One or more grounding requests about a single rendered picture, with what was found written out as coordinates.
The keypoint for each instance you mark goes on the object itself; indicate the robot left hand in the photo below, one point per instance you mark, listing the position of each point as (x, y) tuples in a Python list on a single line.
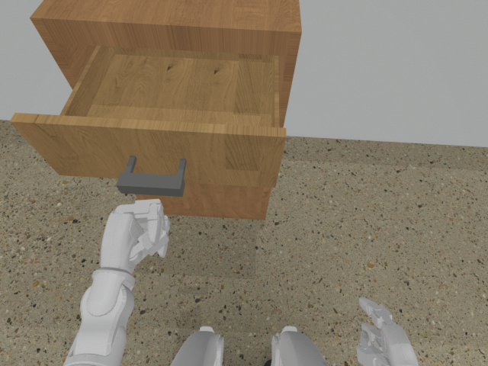
[(143, 221)]

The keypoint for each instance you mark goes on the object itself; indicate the robot left forearm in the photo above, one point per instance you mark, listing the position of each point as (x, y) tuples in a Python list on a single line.
[(105, 309)]

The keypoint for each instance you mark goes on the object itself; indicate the cabinet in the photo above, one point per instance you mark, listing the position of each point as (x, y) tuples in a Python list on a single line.
[(71, 30)]

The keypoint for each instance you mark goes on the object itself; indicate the robot left shin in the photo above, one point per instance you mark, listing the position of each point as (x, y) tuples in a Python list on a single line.
[(206, 328)]

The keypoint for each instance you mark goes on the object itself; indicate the drawer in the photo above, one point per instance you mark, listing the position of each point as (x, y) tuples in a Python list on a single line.
[(219, 111)]

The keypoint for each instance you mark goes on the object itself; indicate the handle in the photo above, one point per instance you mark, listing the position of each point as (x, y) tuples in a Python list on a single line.
[(151, 184)]

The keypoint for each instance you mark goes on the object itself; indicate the left robot thigh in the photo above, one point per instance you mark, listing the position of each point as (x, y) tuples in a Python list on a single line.
[(202, 348)]

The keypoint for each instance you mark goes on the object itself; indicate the robot right hand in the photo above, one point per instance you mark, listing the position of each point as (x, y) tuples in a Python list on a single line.
[(391, 344)]

